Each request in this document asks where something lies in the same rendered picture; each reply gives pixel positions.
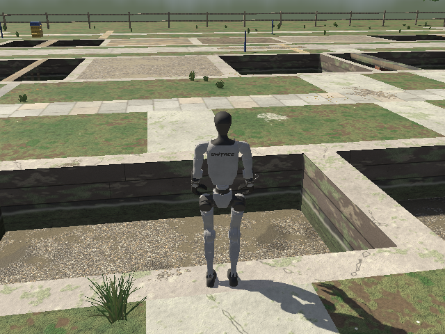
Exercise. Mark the robot right foot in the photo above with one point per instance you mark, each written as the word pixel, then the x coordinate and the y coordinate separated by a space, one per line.
pixel 232 280

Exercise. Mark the robot right hand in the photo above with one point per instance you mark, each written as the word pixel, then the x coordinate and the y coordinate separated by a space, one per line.
pixel 250 189

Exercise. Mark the right robot shin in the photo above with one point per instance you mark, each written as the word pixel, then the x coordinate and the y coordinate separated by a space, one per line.
pixel 234 249

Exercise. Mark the left robot upper arm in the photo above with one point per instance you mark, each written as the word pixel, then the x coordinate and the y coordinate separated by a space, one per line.
pixel 200 149

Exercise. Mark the right robot upper arm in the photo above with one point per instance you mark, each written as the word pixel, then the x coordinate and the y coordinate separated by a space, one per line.
pixel 244 148

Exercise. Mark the left robot forearm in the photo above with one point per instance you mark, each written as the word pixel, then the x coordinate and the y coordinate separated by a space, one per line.
pixel 194 182

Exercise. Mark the robot left hand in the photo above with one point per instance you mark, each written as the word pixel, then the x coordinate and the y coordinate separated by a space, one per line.
pixel 194 190

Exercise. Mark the right robot forearm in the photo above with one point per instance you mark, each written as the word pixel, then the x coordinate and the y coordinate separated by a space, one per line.
pixel 250 182

